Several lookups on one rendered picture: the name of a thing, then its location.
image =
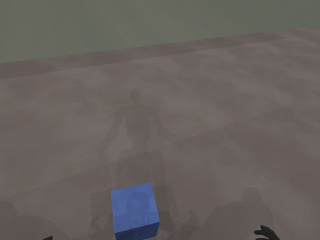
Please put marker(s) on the carton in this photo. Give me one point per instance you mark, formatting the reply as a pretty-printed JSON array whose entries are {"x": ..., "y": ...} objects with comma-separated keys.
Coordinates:
[{"x": 135, "y": 214}]

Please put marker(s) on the robot right hand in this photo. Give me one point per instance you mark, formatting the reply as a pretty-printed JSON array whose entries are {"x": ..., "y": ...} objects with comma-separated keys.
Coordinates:
[{"x": 267, "y": 232}]

